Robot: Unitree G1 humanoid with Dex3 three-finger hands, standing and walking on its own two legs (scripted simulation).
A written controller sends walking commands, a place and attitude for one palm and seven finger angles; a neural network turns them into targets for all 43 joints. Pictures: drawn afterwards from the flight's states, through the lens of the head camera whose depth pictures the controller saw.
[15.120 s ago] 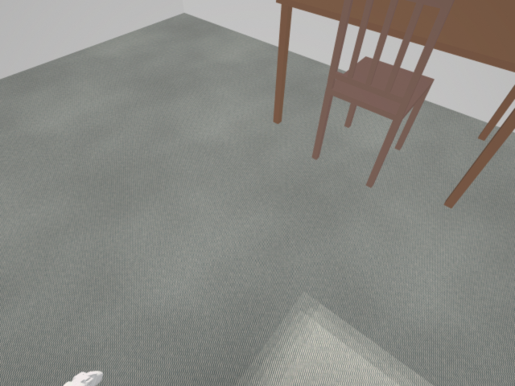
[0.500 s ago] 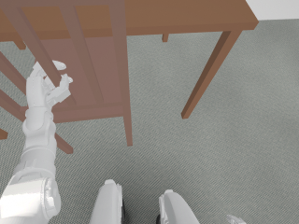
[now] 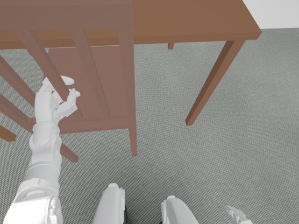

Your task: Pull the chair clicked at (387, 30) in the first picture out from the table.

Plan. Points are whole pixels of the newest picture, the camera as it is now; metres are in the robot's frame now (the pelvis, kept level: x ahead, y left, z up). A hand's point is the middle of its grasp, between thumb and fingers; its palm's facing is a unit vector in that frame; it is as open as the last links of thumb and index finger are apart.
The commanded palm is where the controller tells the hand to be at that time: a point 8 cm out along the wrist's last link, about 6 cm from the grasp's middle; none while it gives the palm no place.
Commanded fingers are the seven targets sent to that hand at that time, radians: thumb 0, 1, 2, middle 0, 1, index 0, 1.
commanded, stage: step backward, pulling the chair out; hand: left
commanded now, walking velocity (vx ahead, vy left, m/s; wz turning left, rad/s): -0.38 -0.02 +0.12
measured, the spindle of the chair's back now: (59, 85) +0.45 +0.23 +0.06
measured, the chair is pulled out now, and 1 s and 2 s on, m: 0.03 0.17 0.17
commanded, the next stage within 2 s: none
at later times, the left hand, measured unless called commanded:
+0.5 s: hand (83, 113) +0.38 +0.17 +0.05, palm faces +0.08 -0.99 -0.15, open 5.3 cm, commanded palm +0.35 +0.21 +0.05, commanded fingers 0.00 0.90 0.90 -0.50 -1.45 -0.50 -1.45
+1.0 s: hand (93, 146) +0.30 +0.13 +0.05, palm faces +0.05 -0.98 -0.17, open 5.2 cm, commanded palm +0.30 +0.18 +0.05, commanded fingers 0.00 0.90 0.90 -0.50 -1.45 -0.50 -1.45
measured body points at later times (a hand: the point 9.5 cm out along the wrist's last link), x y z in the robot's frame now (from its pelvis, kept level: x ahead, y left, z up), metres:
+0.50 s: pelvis -0.02 +0.02 +0.10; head +0.08 +0.03 +0.54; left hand +0.37 +0.22 +0.06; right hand +0.05 -0.26 -0.02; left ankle +0.07 +0.12 -0.61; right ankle -0.02 -0.11 -0.61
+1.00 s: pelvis -0.07 +0.00 +0.10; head +0.00 -0.01 +0.54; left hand +0.29 +0.18 +0.06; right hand +0.02 -0.27 -0.03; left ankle +0.07 +0.12 -0.61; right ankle -0.02 -0.11 -0.61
